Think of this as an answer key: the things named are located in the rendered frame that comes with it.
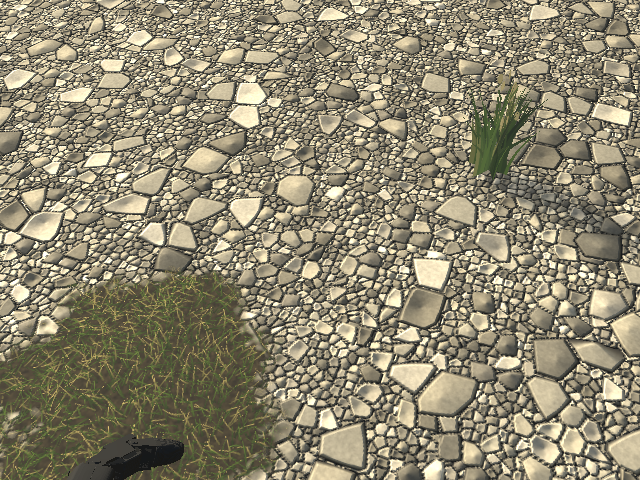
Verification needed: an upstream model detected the left robot hand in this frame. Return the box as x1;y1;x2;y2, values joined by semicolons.
67;434;184;480

